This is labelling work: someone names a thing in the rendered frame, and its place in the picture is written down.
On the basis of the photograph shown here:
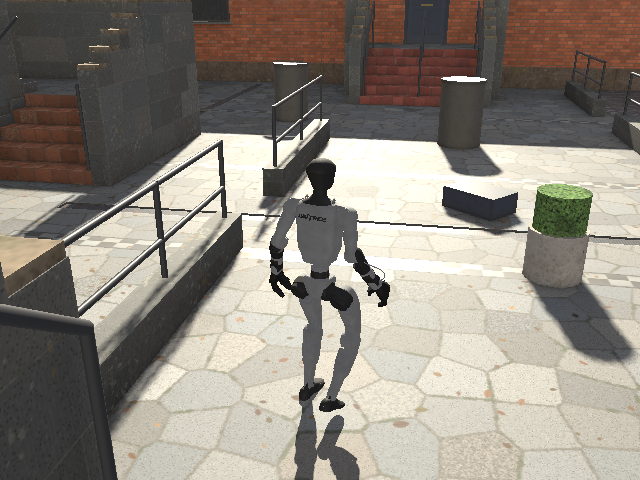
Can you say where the stairs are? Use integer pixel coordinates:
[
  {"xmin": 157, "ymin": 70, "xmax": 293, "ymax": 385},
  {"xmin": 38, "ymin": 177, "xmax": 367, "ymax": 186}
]
[
  {"xmin": 0, "ymin": 94, "xmax": 93, "ymax": 185},
  {"xmin": 359, "ymin": 48, "xmax": 478, "ymax": 107}
]

